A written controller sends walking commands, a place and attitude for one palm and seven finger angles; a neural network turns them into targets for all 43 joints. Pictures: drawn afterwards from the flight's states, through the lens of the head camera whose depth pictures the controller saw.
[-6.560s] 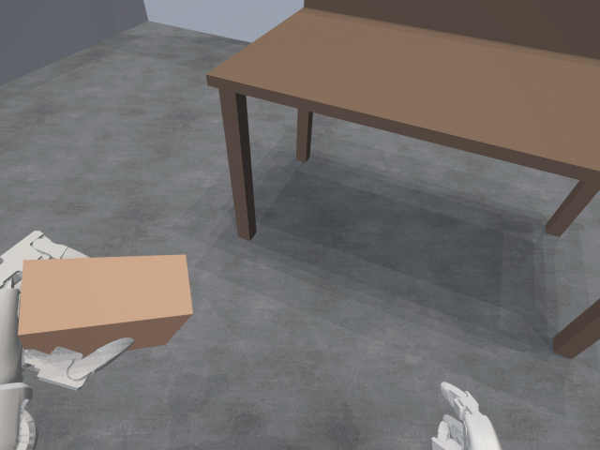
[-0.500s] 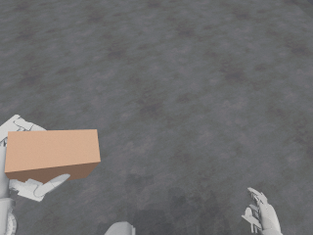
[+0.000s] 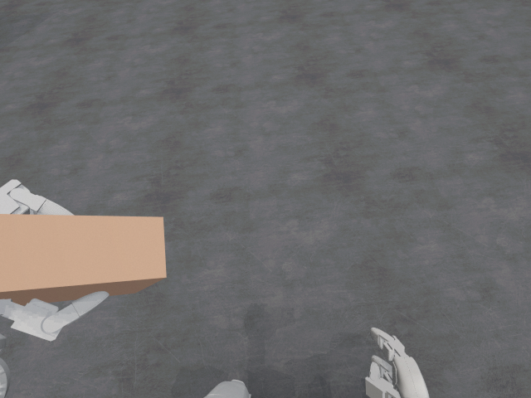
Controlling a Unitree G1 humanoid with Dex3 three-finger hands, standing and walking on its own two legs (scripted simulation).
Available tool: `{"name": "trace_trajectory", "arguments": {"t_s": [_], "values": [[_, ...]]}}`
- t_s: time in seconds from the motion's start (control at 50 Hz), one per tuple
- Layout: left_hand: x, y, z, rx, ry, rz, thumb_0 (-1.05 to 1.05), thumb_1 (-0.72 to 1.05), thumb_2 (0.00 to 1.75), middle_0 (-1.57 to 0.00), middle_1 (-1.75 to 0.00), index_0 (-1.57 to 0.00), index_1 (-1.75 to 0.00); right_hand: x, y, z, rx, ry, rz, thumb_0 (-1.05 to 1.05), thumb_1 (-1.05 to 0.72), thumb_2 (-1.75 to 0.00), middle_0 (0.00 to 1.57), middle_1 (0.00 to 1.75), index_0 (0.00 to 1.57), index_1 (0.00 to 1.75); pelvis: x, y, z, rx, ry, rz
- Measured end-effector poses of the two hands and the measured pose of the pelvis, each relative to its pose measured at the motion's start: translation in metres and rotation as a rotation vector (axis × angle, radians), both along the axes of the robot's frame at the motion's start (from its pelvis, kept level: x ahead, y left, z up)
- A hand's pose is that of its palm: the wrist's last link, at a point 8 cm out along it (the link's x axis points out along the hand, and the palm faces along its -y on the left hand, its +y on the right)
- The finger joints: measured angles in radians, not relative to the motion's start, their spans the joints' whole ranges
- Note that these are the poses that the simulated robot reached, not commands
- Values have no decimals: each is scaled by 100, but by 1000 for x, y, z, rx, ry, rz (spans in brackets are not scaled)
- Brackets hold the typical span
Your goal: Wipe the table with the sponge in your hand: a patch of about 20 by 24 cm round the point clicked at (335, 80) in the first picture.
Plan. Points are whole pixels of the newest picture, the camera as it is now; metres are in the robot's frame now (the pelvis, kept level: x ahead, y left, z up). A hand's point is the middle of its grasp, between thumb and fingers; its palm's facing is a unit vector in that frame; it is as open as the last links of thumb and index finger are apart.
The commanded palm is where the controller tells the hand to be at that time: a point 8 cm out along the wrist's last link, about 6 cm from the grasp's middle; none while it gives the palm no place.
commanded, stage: turn to face it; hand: left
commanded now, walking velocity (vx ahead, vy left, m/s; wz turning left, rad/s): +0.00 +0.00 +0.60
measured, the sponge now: (106, 261) +0.23 +0.19 +0.17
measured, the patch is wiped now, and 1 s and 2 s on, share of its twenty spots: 0.00 0.00 0.00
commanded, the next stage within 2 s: none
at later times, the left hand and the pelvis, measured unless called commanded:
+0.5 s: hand out of the picture +0.03 +0.29 +0.19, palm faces +0.62 -0.67 -0.42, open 10.4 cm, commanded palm -0.04 +0.31 +0.19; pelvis -0.10 -0.01 +0.00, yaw +18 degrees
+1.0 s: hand out of the picture -0.11 +0.22 +0.19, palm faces +0.74 -0.45 -0.50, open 10.4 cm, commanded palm -0.19 +0.22 +0.19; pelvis -0.15 -0.10 +0.02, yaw +36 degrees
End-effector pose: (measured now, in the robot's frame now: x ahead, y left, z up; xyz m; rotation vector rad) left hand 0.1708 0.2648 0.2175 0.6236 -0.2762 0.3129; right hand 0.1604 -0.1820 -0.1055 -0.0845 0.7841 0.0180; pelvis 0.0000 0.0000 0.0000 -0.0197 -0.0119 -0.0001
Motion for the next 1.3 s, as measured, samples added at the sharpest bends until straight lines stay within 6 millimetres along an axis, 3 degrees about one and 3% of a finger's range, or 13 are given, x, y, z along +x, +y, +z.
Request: {"name": "trace_trajectory", "arguments": {"t_s": [0.08,0.2,0.3,0.4,0.52,0.62,0.72,0.82,0.96,1.06,1.2,1.3], "values": [[-28,4,-1,-36,23,100,-1,-50,99,-73,-135,-71,-135,-3,-21,2,-32,20,21,1,-91,-90,20,30,21,30,-15,-10,7,42,-17,66],[-70,13,-17,-104,85,210,-1,-50,99,-73,-136,-71,-135,-6,-57,28,-155,-11,17,1,-91,-90,20,30,21,30,-34,-19,19,88,-6,138],[-105,17,-17,-143,16,229,-1,-50,99,-73,-136,-71,-135,-6,-68,48,-272,-51,64,1,-91,-90,20,30,20,30,-54,-17,18,81,12,200],[-149,33,-11,-116,-110,227,-1,-50,99,-73,-136,-71,-135,-8,-50,57,-328,-116,123,1,-91,-90,19,30,20,30,-80,-5,3,42,23,256],[-195,47,-12,-65,-104,283,-1,-50,99,-72,-136,-71,-135,-36,4,49,-186,-106,215,1,-91,-90,19,30,20,30,-104,-9,6,20,-10,336],[-234,32,-3,-70,-71,351,-1,-50,99,-72,-136,-71,-135,-62,38,35,-66,-51,341,1,-91,-90,20,30,21,30,-117,-20,12,-2,-2,400],[-266,11,-2,-38,-8,451,-1,-50,99,-72,-135,-71,-135,-74,45,14,-7,-2,443,1,-90,-90,20,30,21,30,-129,-43,8,7,17,452],[-290,-12,-12,-64,52,563,-1,-50,99,-72,-135,-71,-135,-70,23,-3,-15,28,500,1,-91,-90,20,30,21,30,-142,-71,5,24,4,518],[-321,-36,-13,-106,80,624,-1,-50,99,-73,-135,-71,-135,-53,-24,21,-143,-5,483,1,-91,-90,20,30,21,30,-150,-92,20,89,31,598],[-350,-42,-4,-78,23,667,-1,-50,99,-73,-135,-71,-135,-40,-37,39,-227,-71,505,1,-91,-90,20,30,20,30,-162,-101,21,87,52,656],[-411,-51,-7,-56,-97,715,-1,-50,99,-73,-135,-71,-135,-46,-14,49,-258,-172,583,1,-91,-90,19,30,20,30,-193,-102,3,49,47,735],[-449,-65,-14,-41,-91,753,-1,-50,99,-73,-135,-71,-135,-82,17,43,-153,-146,675,1,-91,-90,19,30,20,30,-206,-117,3,53,13,803]]}}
